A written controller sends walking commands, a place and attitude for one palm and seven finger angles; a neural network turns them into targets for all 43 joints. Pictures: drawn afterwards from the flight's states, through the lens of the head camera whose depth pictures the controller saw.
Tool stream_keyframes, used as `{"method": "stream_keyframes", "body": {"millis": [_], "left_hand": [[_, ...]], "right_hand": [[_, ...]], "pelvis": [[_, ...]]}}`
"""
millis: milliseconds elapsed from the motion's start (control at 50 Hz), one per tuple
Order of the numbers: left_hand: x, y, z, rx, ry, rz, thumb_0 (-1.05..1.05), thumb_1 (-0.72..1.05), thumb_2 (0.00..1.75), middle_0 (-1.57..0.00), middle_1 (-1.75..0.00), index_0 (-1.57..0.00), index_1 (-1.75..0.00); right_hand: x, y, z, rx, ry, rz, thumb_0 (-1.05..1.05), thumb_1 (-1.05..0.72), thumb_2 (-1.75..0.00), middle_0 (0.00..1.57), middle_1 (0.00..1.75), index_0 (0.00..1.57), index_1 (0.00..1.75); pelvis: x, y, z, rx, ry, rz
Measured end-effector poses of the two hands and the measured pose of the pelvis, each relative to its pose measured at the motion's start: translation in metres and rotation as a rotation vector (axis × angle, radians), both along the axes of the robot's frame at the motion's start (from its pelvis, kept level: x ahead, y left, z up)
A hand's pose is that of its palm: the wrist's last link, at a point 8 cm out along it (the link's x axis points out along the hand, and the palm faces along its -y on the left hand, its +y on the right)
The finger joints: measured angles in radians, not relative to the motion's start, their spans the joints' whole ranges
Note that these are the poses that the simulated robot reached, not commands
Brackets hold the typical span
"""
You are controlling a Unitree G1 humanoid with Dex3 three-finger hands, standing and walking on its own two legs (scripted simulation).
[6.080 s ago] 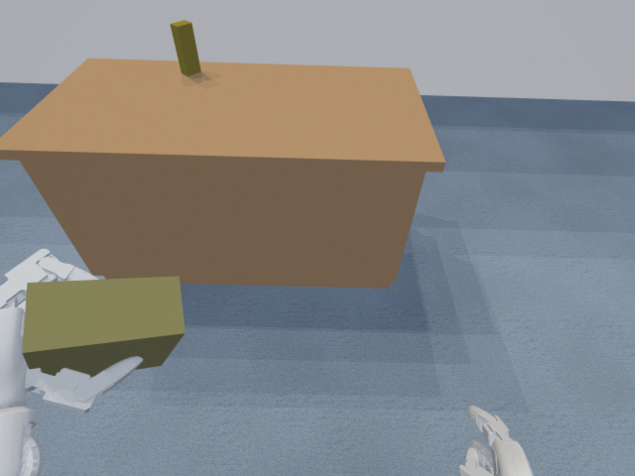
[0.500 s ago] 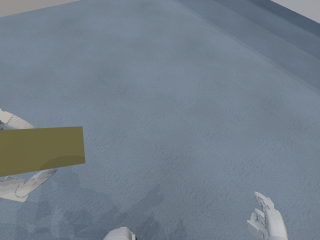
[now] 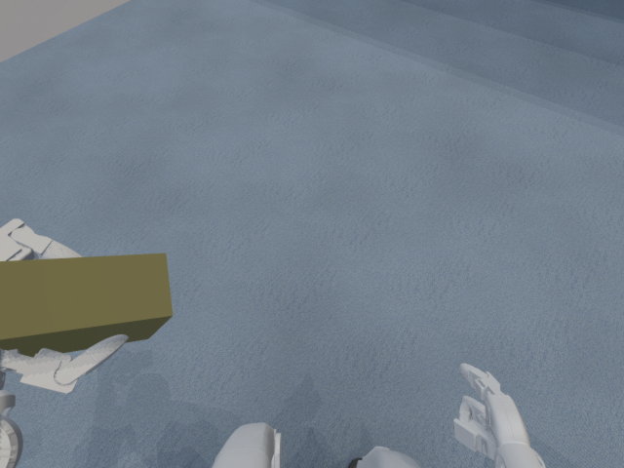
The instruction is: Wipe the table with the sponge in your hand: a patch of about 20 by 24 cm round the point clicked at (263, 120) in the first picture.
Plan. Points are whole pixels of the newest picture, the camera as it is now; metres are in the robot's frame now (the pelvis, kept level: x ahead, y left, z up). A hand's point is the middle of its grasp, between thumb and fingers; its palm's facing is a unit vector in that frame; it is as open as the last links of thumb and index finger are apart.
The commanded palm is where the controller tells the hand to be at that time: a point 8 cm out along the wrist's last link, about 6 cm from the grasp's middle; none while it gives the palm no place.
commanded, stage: turn to face it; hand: left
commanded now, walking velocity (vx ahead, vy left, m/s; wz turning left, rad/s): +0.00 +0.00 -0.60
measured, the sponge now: (111, 306) +0.24 +0.20 +0.15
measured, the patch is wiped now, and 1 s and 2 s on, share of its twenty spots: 0.00 0.00 0.00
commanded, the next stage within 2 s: none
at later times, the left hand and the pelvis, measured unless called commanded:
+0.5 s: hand (86, 323) +0.21 +0.19 +0.19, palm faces +0.20 -0.88 -0.44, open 9.8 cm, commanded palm +0.17 +0.23 +0.19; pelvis -0.06 +0.01 +0.01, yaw -17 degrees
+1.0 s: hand (251, 386) +0.17 +0.05 +0.19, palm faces -0.14 -0.85 -0.52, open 9.8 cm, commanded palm +0.15 +0.11 +0.19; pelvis -0.14 -0.02 +0.00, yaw -35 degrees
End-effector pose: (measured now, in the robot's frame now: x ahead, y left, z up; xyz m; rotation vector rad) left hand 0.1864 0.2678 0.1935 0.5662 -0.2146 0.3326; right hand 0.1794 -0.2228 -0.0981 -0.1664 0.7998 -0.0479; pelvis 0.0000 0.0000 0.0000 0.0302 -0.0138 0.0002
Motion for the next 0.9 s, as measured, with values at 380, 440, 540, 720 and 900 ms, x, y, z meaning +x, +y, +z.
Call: {"method": "stream_keyframes", "body": {"millis": [380, 440, 540, 720, 900], "left_hand": [[-0.006, -0.023, 0.005, -0.056, -0.091, -0.220, 0.00, -0.46, 0.99, -0.78, -1.34, -0.77, -1.34], [-0.010, -0.024, 0.005, -0.037, -0.098, -0.246, 0.00, -0.46, 0.99, -0.78, -1.34, -0.77, -1.34], [-0.007, -0.038, 0.011, -0.041, -0.091, -0.267, 0.00, -0.46, 0.99, -0.78, -1.34, -0.77, -1.34], [0.004, -0.135, 0.002, 0.029, -0.056, -0.473, 0.00, -0.46, 1.00, -0.78, -1.34, -0.77, -1.34], [-0.022, -0.171, 0.017, 0.097, -0.024, -0.648, 0.00, -0.46, 1.00, -0.78, -1.34, -0.77, -1.34]], "right_hand": [[-0.103, -0.044, 0.036, -0.107, 0.008, -0.217, 0.01, -0.91, -0.90, 0.20, 0.30, 0.20, 0.30], [-0.117, -0.028, 0.035, -0.072, -0.019, -0.238, 0.01, -0.91, -0.90, 0.20, 0.30, 0.20, 0.30], [-0.142, -0.005, 0.026, 0.038, -0.034, -0.276, 0.01, -0.91, -0.90, 0.20, 0.30, 0.20, 0.30], [-0.219, -0.042, -0.009, 0.104, -0.002, -0.399, 0.01, -0.90, -0.90, 0.21, 0.30, 0.21, 0.30], [-0.316, -0.107, 0.012, -0.054, 0.099, -0.643, 0.01, -0.91, -0.90, 0.20, 0.30, 0.20, 0.30]], "pelvis": [[-0.043, 0.005, 0.005, 0.011, 0.039, -0.203], [-0.053, 0.009, 0.005, 0.006, 0.012, -0.252], [-0.064, 0.006, 0.010, -0.040, -0.005, -0.327], [-0.104, -0.027, -0.005, -0.061, -0.005, -0.436], [-0.133, -0.030, 0.004, 0.001, 0.012, -0.557]]}}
